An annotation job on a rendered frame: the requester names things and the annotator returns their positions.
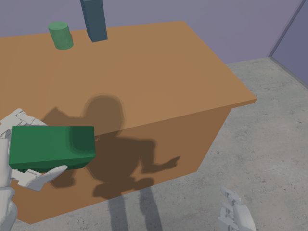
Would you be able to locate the left robot forearm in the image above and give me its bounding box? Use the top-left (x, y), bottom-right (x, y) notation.
top-left (0, 187), bottom-right (18, 231)

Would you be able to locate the robot right hand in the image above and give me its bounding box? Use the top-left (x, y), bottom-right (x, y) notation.
top-left (218, 186), bottom-right (256, 231)

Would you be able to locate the sponge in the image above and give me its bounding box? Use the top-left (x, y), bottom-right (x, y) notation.
top-left (9, 126), bottom-right (96, 173)

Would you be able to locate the table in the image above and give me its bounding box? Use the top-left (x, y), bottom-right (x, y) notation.
top-left (0, 21), bottom-right (257, 224)

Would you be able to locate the robot left hand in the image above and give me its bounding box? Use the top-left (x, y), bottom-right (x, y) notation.
top-left (0, 108), bottom-right (68, 192)

